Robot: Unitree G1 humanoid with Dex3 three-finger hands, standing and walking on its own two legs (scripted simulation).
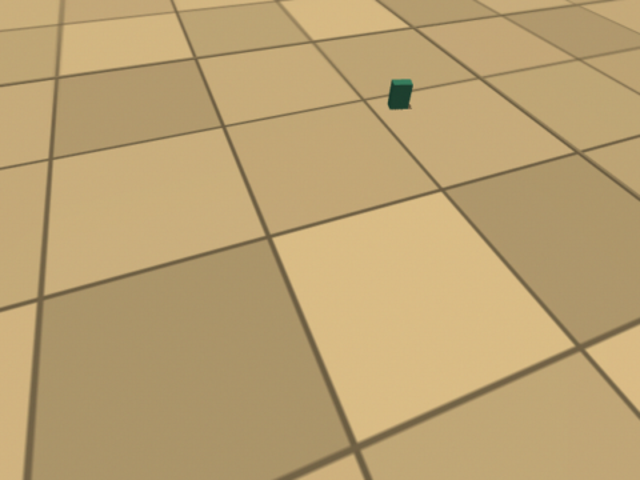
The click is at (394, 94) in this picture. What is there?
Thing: carton on end
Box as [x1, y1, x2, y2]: [388, 79, 412, 108]
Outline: 393,79 391,81 388,98 389,108 407,108 412,83 410,79
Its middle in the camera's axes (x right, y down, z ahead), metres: +0.47 -0.85 +2.30
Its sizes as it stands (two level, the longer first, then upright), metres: 0.112 0.063 0.154
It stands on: the floor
